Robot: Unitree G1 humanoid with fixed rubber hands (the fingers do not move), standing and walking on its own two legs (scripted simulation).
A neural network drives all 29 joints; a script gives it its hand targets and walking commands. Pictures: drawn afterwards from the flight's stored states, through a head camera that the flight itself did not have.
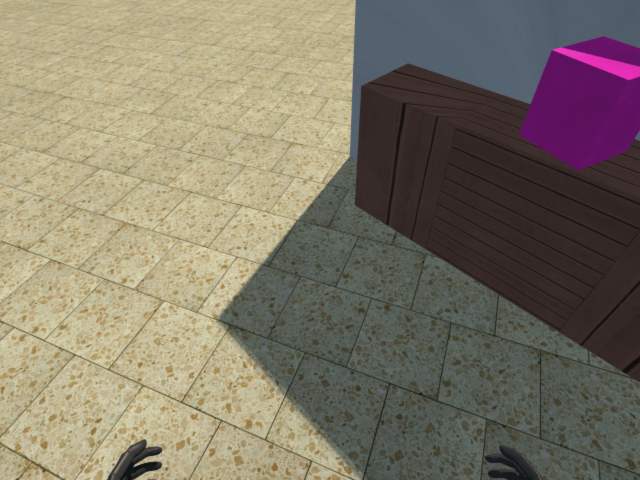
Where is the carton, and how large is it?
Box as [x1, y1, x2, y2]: [519, 36, 639, 170]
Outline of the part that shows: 639,48 603,36 553,49 550,53 519,134 578,170 625,151 639,130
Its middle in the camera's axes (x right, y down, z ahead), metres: +0.74 -0.36 +1.05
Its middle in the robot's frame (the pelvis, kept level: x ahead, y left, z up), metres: +1.03 -0.75 -0.04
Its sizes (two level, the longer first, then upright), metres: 0.210 0.200 0.250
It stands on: a pedestal, 0.59 m high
